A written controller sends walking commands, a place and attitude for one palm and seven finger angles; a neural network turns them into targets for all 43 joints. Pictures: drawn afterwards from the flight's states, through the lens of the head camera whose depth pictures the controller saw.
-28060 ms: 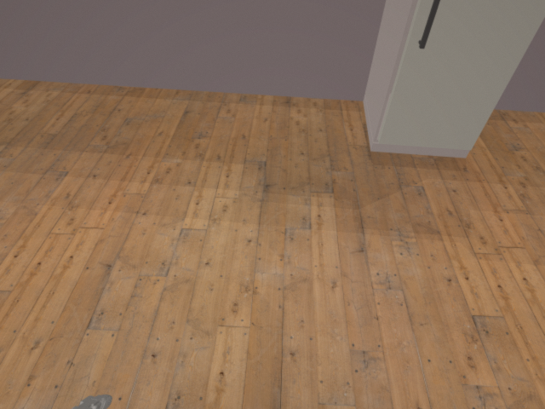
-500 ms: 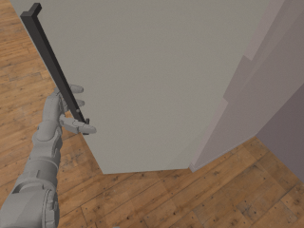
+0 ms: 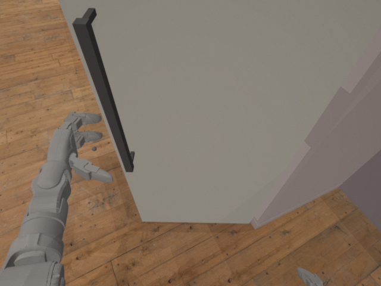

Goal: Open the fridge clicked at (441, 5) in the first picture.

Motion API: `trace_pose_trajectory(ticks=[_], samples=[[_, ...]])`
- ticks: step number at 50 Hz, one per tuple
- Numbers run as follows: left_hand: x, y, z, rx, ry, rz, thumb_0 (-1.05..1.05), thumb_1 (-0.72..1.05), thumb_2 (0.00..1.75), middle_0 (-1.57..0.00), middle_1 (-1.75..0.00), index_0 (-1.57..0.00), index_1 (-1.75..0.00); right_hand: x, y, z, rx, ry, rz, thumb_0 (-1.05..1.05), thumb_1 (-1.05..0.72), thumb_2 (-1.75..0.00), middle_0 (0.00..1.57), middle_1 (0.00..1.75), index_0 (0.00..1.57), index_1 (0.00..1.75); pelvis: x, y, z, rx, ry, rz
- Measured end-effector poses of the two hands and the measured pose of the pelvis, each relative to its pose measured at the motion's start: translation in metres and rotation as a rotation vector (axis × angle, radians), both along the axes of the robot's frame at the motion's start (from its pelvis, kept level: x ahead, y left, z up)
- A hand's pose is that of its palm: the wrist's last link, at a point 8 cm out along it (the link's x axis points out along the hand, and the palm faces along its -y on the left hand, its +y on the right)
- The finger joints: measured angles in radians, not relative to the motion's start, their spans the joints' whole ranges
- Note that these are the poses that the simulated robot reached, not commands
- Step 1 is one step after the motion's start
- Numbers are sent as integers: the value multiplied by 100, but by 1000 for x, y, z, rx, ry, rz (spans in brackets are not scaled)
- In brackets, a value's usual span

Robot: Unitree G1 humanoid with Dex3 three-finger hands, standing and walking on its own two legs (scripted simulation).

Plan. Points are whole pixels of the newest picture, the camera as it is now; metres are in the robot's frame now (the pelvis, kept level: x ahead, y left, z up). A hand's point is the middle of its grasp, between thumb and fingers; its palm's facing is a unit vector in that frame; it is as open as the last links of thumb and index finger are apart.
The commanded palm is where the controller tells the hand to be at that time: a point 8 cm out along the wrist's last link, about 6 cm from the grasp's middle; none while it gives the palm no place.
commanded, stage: slip the hand off the handle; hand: left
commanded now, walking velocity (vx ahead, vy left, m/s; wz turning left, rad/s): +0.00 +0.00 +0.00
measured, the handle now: (115, 112) +0.44 +0.19 +0.12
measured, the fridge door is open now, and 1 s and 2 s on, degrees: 65 65 65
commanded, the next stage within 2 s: draw the hand back to the body in 1.18 s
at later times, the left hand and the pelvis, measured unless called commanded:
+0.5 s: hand (85, 170) +0.33 +0.24 +0.06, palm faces +0.06 -0.99 -0.14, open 14.7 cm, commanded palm +0.30 +0.28 +0.08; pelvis -0.01 +0.01 +0.00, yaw +0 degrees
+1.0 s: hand (87, 203) +0.26 +0.21 +0.06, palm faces +0.10 -0.98 -0.15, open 14.7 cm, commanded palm +0.23 +0.26 +0.08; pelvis -0.01 -0.01 +0.00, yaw +1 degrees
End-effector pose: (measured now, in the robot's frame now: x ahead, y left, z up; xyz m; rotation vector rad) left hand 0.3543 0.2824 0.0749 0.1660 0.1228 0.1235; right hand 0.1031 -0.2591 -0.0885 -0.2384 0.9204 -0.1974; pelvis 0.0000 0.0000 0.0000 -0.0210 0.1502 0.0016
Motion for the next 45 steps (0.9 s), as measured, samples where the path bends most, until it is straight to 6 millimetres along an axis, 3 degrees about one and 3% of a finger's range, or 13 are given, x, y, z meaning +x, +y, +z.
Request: trace_pose_trajectory(ticks=[11, 17, 22, 29, 45], samples=[[-6, 9, -2, -14, 7, -15, -1, -55, 20, -25, -115, -26, -116, -5, 11, 0, 3, -14, 7, 1, -91, -90, 20, 30, 20, 30, -6, 7, -3, -3, -4, -2], [-19, 21, 3, -7, -17, -2, -1, -54, 20, -25, -115, -25, -115, -17, 11, -2, 5, -5, 3, 1, -91, -90, 20, 30, 20, 30, -10, 7, -3, -6, -9, -3], [-38, 14, 1, -21, -12, -38, -1, -55, 20, -25, -115, -25, -115, -19, 9, -3, 10, -17, 6, 1, -91, -90, 20, 30, 20, 30, -11, 7, -3, -7, -18, -1], [-64, -3, -12, -32, 4, -30, -1, -55, 20, -25, -115, -25, -115, -5, 10, 2, 11, -87, 36, 1, -91, -90, 20, 30, 20, 30, -17, 3, -4, -2, -37, 4], [-102, -14, -4, -23, 10, -19, -1, -55, 20, -25, -115, -25, -115, 36, 11, 15, 37, -230, 101, 1, -90, -90, 20, 30, 20, 30, -15, -10, -1, 6, -57, 14]])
